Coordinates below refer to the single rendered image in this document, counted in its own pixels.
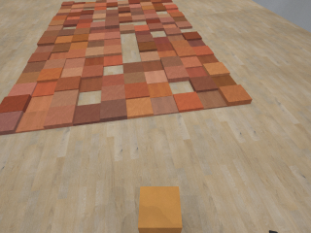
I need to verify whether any carton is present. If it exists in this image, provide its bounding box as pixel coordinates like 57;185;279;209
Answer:
138;186;183;233

